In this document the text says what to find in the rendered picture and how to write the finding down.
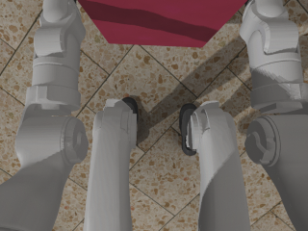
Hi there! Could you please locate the robot left forearm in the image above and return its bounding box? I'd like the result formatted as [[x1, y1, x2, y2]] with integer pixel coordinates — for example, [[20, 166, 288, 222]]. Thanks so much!
[[14, 0, 87, 160]]

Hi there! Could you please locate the robot left upper arm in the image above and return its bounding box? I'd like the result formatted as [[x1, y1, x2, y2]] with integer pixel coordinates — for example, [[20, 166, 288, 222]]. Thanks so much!
[[0, 115, 89, 231]]

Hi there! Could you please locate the robot right upper arm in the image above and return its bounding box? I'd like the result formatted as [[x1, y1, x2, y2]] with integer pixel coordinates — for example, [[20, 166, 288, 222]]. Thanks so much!
[[244, 115, 308, 231]]

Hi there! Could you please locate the robot right forearm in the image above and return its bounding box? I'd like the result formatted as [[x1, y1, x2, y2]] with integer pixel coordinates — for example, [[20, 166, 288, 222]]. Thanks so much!
[[239, 0, 308, 116]]

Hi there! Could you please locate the robot right thigh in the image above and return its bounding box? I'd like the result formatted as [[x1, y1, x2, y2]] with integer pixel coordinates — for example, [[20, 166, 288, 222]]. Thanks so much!
[[189, 108, 251, 231]]

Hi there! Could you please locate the right robot shin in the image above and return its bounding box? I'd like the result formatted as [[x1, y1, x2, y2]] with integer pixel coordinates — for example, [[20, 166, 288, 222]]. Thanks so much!
[[186, 100, 237, 151]]

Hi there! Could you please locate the carton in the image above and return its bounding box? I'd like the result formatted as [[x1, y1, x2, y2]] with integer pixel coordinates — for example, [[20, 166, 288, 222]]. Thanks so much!
[[77, 0, 247, 48]]

